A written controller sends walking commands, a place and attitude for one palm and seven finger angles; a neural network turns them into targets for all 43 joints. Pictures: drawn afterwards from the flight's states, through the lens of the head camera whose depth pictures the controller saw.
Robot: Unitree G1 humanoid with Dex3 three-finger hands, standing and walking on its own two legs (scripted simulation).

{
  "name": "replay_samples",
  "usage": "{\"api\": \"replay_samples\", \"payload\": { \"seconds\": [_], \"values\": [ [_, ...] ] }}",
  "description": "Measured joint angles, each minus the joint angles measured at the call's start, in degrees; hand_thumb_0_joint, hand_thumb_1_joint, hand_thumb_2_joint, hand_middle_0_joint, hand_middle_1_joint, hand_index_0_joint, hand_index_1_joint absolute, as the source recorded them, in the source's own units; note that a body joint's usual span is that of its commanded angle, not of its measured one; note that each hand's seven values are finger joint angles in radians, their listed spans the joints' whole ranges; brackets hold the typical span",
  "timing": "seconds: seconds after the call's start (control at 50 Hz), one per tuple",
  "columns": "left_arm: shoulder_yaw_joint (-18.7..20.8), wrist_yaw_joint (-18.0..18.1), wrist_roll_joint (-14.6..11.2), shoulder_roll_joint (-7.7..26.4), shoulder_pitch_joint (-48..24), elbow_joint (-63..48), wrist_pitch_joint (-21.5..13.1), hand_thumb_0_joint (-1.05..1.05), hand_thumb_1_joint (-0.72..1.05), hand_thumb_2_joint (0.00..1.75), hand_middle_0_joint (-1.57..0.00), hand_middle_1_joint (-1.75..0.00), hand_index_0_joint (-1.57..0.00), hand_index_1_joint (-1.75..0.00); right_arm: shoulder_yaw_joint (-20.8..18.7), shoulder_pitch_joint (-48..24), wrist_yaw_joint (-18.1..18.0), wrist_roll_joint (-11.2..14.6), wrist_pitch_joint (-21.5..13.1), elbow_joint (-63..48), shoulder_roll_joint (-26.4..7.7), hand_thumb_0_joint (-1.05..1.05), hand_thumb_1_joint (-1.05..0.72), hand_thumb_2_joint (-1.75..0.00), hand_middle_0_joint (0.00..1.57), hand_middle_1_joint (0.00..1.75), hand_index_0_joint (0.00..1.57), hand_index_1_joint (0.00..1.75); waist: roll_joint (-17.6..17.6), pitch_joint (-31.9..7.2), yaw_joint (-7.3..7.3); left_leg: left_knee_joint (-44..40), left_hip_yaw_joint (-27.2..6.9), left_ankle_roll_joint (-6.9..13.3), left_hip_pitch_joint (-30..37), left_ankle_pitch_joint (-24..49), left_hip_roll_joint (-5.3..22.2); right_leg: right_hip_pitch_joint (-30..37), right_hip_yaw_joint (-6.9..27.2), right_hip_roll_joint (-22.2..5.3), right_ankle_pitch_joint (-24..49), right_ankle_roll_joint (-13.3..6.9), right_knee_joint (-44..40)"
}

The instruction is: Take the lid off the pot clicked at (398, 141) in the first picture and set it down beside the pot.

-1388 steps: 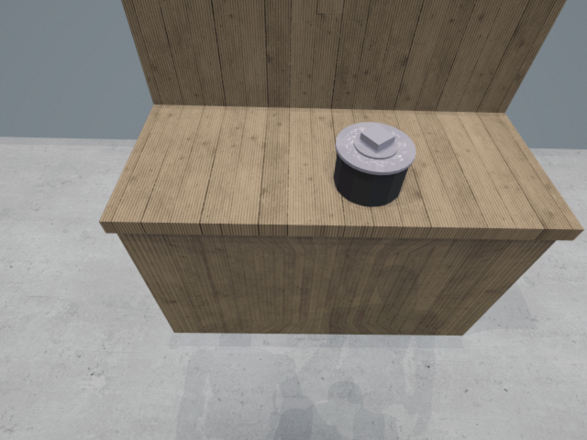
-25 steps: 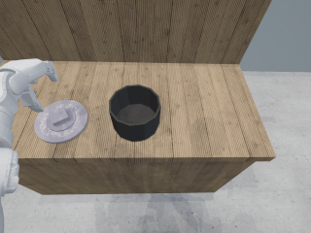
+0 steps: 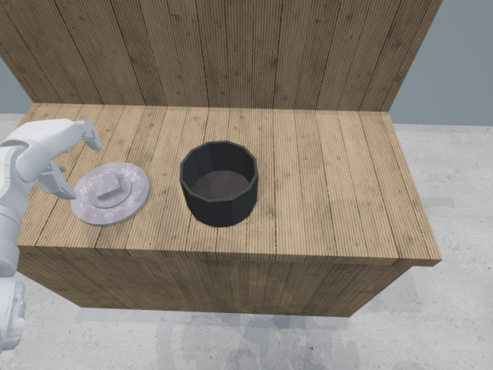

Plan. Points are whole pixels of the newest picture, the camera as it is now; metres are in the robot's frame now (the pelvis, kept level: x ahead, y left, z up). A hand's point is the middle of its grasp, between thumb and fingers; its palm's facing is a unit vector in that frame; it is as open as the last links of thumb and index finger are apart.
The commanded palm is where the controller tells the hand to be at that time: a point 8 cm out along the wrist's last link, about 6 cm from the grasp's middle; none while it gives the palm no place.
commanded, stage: draw the hand back to the body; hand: left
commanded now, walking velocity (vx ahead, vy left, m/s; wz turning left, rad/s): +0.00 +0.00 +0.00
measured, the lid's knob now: (107, 185) +0.49 +0.32 -0.07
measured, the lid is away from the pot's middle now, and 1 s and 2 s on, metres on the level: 0.25 0.25 0.25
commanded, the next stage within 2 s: step back with the hand held close in 1.84 s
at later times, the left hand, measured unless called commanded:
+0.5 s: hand (76, 158) +0.39 +0.25 +0.14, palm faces +0.40 -0.87 -0.30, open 10.3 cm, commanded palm +0.33 +0.29 +0.16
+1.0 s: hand (65, 203) +0.31 +0.23 +0.15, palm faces +0.44 -0.85 -0.29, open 8.0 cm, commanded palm +0.25 +0.26 +0.17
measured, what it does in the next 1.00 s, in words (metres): stands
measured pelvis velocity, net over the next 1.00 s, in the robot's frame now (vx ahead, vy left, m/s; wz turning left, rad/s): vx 0.02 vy -0.04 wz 0.00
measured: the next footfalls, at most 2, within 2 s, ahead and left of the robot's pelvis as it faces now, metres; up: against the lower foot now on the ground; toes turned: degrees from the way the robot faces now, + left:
none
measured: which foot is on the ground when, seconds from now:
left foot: down 0.00-1.00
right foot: down 0.00-1.00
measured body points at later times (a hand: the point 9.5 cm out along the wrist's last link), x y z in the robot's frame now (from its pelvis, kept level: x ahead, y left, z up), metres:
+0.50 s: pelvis +0.02 -0.02 +0.01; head +0.04 -0.02 +0.46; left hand +0.36 +0.30 +0.16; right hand +0.14 -0.28 -0.10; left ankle +0.00 +0.08 -0.73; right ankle -0.01 -0.16 -0.73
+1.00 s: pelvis +0.02 -0.04 +0.01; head +0.02 -0.06 +0.46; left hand +0.28 +0.28 +0.17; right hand +0.20 -0.27 -0.08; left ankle +0.00 +0.08 -0.73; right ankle -0.01 -0.16 -0.73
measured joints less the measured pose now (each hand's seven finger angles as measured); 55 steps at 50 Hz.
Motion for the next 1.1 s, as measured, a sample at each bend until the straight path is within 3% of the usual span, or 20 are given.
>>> {"api": "replay_samples", "payload": {
  "seconds": [0.08, 0.14, 0.18, 0.2, 0.24, 0.3, 0.42, 0.52, 1.1],
  "values": [
    [-0.06, -0.52, -0.43, -0.41, 2.38, -2.43, 0.54, 0.00, 0.04, 0.54, -0.33, -0.93, -0.33, -0.92, 0.27, -1.59, 0.17, 0.09, 0.11, -0.77, 0.15, 0.00, -0.90, -0.90, 0.20, 0.30, 0.20, 0.30, 0.11, 0.36, 0.59, -0.28, -0.23, -0.09, 1.00, 0.22, -0.08, 1.00, -0.23, -0.06, 0.00, -0.04, -0.05],
    [2.39, 6.48, -24.34, -5.00, 3.60, -2.65, 2.04, 0.00, 0.04, 0.54, -0.33, -0.93, -0.33, -0.92, 0.90, -1.11, -1.50, 0.35, -2.44, -2.24, 0.65, 0.00, -0.90, -0.90, 0.20, 0.30, 0.20, 0.30, -0.25, 3.23, 2.34, -1.29, -0.17, -0.37, 4.55, 0.35, -0.18, 4.25, -0.19, -0.10, -0.16, -0.84, -0.51],
    [5.52, 12.11, -35.61, -9.18, 5.67, -4.88, 2.35, 0.00, 0.04, 0.54, -0.33, -0.93, -0.33, -0.92, 2.31, -1.16, -2.32, 0.11, -4.55, -1.76, 1.24, 0.00, -0.90, -0.90, 0.20, 0.30, 0.20, 0.30, -1.10, 4.07, 3.04, -2.46, 0.08, -0.61, 6.87, 0.51, -0.11, 6.29, 0.05, -0.03, -0.07, -0.75, -1.35],
    [6.90, 14.49, -39.30, -11.03, 6.52, -5.97, 2.67, 0.00, 0.04, 0.54, -0.33, -0.93, -0.33, -0.92, 2.85, -1.21, -2.53, -0.11, -5.56, -1.38, 1.64, 0.00, -0.90, -0.90, 0.20, 0.30, 0.20, 0.30, -1.54, 4.14, 3.18, -2.95, 0.13, -0.76, 7.77, 0.58, 0.00, 7.17, 0.10, 0.09, 0.04, -0.69, -1.86],
    [9.24, 18.34, -44.16, -13.87, 7.93, -7.81, 3.55, 0.00, 0.04, 0.54, -0.33, -0.93, -0.33, -0.92, 3.50, -1.31, -2.63, -0.63, -7.48, -0.73, 2.45, 0.01, -0.90, -0.90, 0.20, 0.30, 0.20, 0.30, -2.31, 4.08, 3.13, -3.70, 0.15, -1.09, 9.30, 0.60, 0.30, 8.73, 0.11, 0.40, 0.23, -0.73, -2.81],
    [12.03, 22.16, -47.96, -16.05, 10.80, -11.46, 4.75, 0.00, 0.06, 0.55, -0.32, -0.92, -0.33, -0.91, 3.73, -1.46, -2.29, -1.42, -10.17, -0.32, 3.10, 0.01, -0.90, -0.90, 0.20, 0.30, 0.20, 0.30, -2.75, 4.00, 2.57, -4.43, 0.32, -1.52, 11.21, 0.38, 0.78, 10.65, 0.27, 0.89, 0.31, -0.92, -3.89],
    [14.97, 25.09, -51.71, -17.62, 18.41, -19.78, 6.09, 0.00, 0.13, 0.58, -0.31, -0.86, -0.31, -0.85, 2.91, -1.41, -1.37, -2.23, -13.20, 0.28, 2.59, 0.01, -0.90, -0.90, 0.20, 0.30, 0.20, 0.30, -2.08, 3.69, 2.03, -5.27, 0.73, -2.01, 13.57, -0.20, 1.33, 12.72, 0.67, 1.43, -0.19, -1.09, -4.58],
    [15.35, 25.83, -52.98, -18.49, 23.54, -25.49, 6.95, 0.00, 0.23, 0.62, -0.29, -0.79, -0.30, -0.79, 1.87, -1.22, -1.21, -2.30, -14.14, 1.35, 1.57, 0.01, -0.90, -0.90, 0.20, 0.30, 0.20, 0.30, -1.28, 3.59, 2.86, -5.54, 0.48, -2.39, 14.60, -0.50, 1.62, 13.80, 0.42, 1.74, -0.60, -1.40, -4.82],
    [15.40, 26.06, -55.94, -23.37, 44.20, -49.11, 7.93, 0.01, 0.82, 0.87, -0.21, -0.36, -0.22, -0.35, 2.33, -5.79, -1.26, -2.85, -16.78, 0.34, 2.44, 0.01, -0.90, -0.90, 0.20, 0.30, 0.20, 0.30, 0.50, 4.46, 5.55, -7.97, -0.54, -3.59, 18.92, 1.14, 2.09, 17.73, -0.66, 2.31, -0.28, -2.59, -5.63]
  ]
}}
